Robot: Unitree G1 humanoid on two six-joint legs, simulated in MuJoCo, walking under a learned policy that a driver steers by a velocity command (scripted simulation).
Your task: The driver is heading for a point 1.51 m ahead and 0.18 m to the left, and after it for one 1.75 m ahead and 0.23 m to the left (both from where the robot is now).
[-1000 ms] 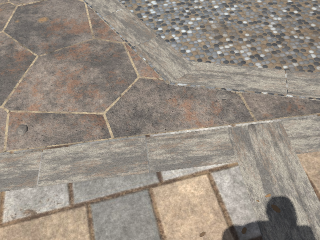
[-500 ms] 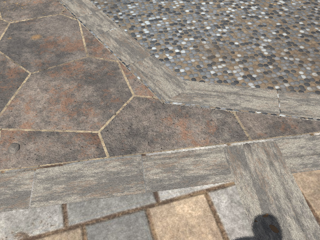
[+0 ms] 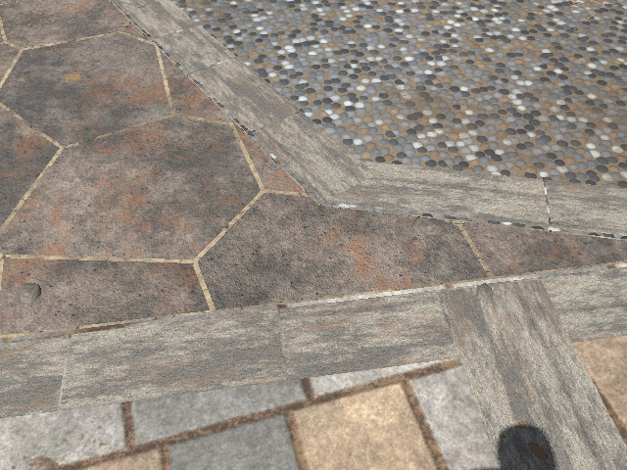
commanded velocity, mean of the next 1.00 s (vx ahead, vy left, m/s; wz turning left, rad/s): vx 0.00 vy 0.00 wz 0.00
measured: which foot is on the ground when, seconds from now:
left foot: down 0.00-1.00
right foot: down 0.00-1.00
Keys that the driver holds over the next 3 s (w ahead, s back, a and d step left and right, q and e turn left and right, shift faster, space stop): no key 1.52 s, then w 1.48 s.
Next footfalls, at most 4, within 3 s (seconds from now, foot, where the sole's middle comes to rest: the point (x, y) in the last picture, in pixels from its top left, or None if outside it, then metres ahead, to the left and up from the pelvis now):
1.94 left None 0.26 0.13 -0.78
2.48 right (344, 440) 0.60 -0.04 -0.78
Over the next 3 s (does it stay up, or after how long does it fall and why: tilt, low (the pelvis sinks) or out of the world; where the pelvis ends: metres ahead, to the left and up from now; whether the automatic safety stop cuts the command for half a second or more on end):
stays up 0.70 0.05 -0.01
